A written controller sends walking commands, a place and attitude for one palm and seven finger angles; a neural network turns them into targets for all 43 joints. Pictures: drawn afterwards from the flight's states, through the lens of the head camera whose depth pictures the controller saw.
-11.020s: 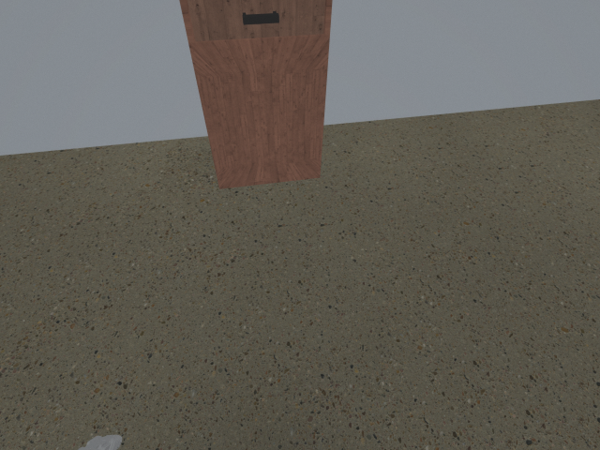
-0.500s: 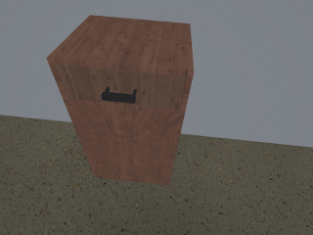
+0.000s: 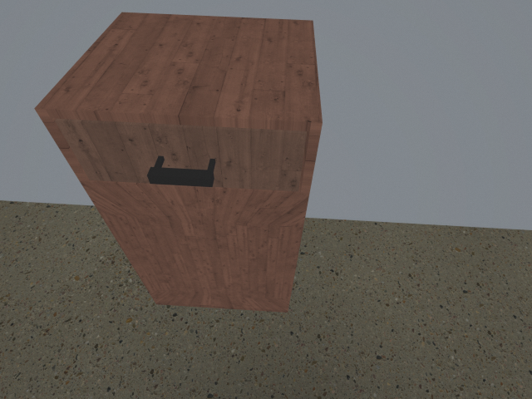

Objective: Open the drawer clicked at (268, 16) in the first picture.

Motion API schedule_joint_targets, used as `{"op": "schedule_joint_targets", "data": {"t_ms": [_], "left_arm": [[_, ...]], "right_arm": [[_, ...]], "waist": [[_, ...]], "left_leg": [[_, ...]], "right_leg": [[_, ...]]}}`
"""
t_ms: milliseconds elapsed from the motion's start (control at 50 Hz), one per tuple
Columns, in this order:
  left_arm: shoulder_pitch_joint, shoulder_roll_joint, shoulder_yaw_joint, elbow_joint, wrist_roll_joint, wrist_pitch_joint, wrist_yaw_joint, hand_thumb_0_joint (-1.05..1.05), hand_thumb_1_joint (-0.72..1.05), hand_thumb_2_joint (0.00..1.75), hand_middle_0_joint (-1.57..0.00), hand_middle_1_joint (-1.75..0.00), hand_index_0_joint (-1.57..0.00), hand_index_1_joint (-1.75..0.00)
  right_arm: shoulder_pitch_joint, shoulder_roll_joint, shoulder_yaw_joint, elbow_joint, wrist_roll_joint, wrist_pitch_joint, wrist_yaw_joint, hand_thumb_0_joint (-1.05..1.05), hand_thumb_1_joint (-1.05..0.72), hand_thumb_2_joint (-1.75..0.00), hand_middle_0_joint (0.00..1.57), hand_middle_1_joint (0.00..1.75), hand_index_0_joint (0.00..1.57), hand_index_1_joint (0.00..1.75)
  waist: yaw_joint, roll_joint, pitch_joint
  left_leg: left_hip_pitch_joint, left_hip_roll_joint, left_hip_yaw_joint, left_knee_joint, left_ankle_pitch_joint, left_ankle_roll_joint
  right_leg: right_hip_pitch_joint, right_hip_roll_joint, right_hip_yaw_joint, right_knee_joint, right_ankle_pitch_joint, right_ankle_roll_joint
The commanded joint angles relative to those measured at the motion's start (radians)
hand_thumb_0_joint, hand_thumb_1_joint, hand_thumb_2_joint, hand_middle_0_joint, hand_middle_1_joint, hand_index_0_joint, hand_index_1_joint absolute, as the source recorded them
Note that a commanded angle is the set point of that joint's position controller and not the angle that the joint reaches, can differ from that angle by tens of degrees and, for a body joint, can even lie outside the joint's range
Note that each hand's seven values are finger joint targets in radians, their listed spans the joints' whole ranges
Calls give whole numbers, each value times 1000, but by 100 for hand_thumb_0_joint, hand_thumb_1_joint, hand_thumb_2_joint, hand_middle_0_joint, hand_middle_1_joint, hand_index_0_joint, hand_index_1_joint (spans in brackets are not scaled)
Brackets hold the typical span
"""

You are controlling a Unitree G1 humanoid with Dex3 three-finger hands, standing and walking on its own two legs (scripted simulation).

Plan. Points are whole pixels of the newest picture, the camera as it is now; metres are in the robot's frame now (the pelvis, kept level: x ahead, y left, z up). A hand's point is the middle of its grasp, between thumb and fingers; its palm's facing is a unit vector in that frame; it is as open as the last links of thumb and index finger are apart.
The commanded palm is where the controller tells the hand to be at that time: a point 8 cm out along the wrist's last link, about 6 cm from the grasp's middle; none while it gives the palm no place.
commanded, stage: come to a stop and stand still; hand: left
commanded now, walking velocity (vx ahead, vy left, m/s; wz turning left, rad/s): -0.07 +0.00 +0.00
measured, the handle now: (183, 169) +0.51 +0.18 +0.03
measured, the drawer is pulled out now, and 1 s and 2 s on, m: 0.00 0.00 0.00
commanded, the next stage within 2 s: look again from close up in 1.04 s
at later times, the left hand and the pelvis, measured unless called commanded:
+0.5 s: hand out of the picture -0.01 +0.16 -0.16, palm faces -0.01 -0.97 -0.24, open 7.4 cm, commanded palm none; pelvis -0.01 -0.02 +0.01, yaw -1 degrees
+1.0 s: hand out of the picture +0.03 +0.13 -0.16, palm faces +0.00 -0.97 -0.24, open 7.2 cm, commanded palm none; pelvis +0.01 -0.05 +0.01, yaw +0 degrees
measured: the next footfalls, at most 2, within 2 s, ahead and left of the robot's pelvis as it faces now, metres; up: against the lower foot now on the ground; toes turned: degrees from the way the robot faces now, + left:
none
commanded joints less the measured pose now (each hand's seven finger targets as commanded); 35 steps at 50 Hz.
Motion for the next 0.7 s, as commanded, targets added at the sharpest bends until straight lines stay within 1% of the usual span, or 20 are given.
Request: {"op": "schedule_joint_targets", "data": {"t_ms": [0,20,40,60,80,100,120,140,160,180,200,240,280,320,340,360,500,540,560,680], "left_arm": [[73,97,31,-57,4,23,6,0,90,90,-20,-30,-20,-30],[61,88,30,-65,7,28,4,0,90,90,-20,-30,-20,-30],[52,82,30,-69,9,33,1,0,90,90,-20,-30,-20,-30],[57,75,28,-68,11,37,0,0,90,90,-20,-30,-20,-30],[169,130,14,-17,-1,16,22,0,90,90,-20,-30,-20,-30],[160,140,19,-48,4,8,12,0,90,90,-20,-30,-20,-30],[126,135,8,-49,3,-2,8,0,90,90,-20,-30,-20,-30],[94,140,5,-60,-1,-3,0,0,90,90,-20,-30,-20,-30],[66,138,0,-65,-2,-1,-9,0,90,90,-20,-30,-20,-30],[58,128,-5,-68,-1,6,-15,0,90,90,-20,-30,-20,-30],[62,121,-12,-63,1,10,-19,0,90,90,-20,-30,-20,-30],[85,117,-20,-45,2,8,-25,0,90,90,-20,-30,-20,-30],[94,124,-25,-29,0,1,-30,0,90,90,-20,-30,-20,-30],[101,132,-28,-16,-2,-5,-32,0,90,90,-20,-30,-20,-30],[100,137,-28,-8,-2,-8,-32,0,90,90,-20,-30,-20,-30],[100,141,-28,-2,-3,-10,-33,0,90,90,-20,-30,-20,-30],[104,142,-27,46,-6,-24,-31,0,90,90,-20,-30,-20,-30],[106,139,-28,59,-7,-26,-30,0,90,90,-20,-30,-20,-30],[103,139,-27,63,-7,-25,-30,0,90,90,-20,-30,-20,-30],[99,125,-23,93,-9,-27,-28,0,90,90,-20,-30,-20,-30]], "right_arm": [[97,-132,-40,-46,-11,3,-7,0,-90,-90,20,30,20,30],[71,-140,-41,-58,-13,1,-7,0,-90,-90,20,30,20,30],[47,-147,-42,-70,-16,-2,-7,0,-90,-90,20,30,20,30],[23,-149,-40,-77,-17,-5,-7,0,-90,-90,20,30,20,30],[-62,-219,-46,-164,15,-20,-2,0,-90,-90,20,30,20,30],[-85,-188,-41,-209,2,-19,5,0,-90,-90,20,30,20,30],[-35,-155,-27,-214,-1,-17,4,0,-90,-90,20,30,20,30],[12,-146,-21,-211,-2,-15,6,0,-90,-90,20,30,20,30],[25,-152,-18,-209,-8,-16,9,0,-90,-90,20,30,20,30],[8,-172,-15,-216,-11,-19,10,0,-90,-90,20,30,20,30],[-12,-183,-11,-224,-11,-21,10,0,-90,-90,20,30,20,30],[-28,-202,-2,-231,-9,-24,11,0,-90,-90,20,30,20,30],[-18,-206,4,-218,-8,-26,12,0,-90,-90,20,30,20,30],[-8,-203,12,-202,-6,-27,14,0,-90,-90,20,30,20,30],[5,-200,16,-191,-7,-26,14,0,-90,-90,20,30,20,30],[18,-194,17,-178,-7,-28,14,0,-90,-90,20,30,20,30],[49,-180,33,-102,-7,-32,12,0,-90,-90,20,30,20,30],[59,-172,35,-81,-7,-31,11,0,-90,-90,20,30,20,30],[67,-166,36,-70,-7,-30,11,0,-90,-90,20,30,20,30],[95,-143,42,-16,-9,-32,7,0,-90,-90,20,30,20,30]], "waist": [[20,91,-53],[22,99,-25],[25,109,-1],[30,102,10],[60,114,-50],[82,69,-45],[38,50,-48],[8,55,-83],[3,80,-61],[15,116,-15],[26,81,37],[36,30,65],[31,18,48],[26,-33,50],[19,-54,51],[14,-23,35],[16,-34,-1],[17,-36,4],[18,-14,14],[26,5,28]], "left_leg": [[-38,203,-116,-89,865,-22],[-37,224,-134,-107,912,-1],[-56,246,-149,-126,909,24],[-58,260,-154,-142,894,47],[-69,278,-139,55,1136,29],[-116,182,-105,47,806,-25],[-112,140,-102,19,539,-42],[-83,137,-111,-48,383,-39],[-91,159,-126,-101,340,-21],[-124,179,-148,-152,311,-7],[-158,191,-166,-184,292,1],[-176,185,-153,-209,215,8],[-144,165,-131,-218,181,7],[-133,147,-121,-220,110,4],[-122,138,-115,-219,102,2],[-102,134,-113,-227,110,1],[-78,131,-99,-223,155,-9],[-80,130,-94,-221,157,-13],[-86,130,-94,-227,148,-14],[-109,134,-90,-229,167,-20]], "right_leg": [[88,-42,59,77,294,-35],[54,-11,52,99,121,-24],[41,7,55,125,-8,-21],[27,16,65,148,-73,-18],[35,-25,107,94,-47,-37],[53,-25,122,29,94,-72],[39,-79,183,11,181,-100],[28,-81,184,5,151,-104],[22,-47,146,15,81,-83],[21,-9,117,17,6,-64],[16,10,103,11,-28,-54],[38,8,122,-33,-18,-52],[57,-4,142,-67,15,-54],[64,-22,174,-117,13,-57],[64,-31,190,-132,15,-60],[71,-32,189,-135,20,-62],[137,-52,188,-151,102,-67],[145,-58,186,-151,121,-70],[145,-56,183,-155,102,-71],[174,-57,175,-149,132,-76]]}}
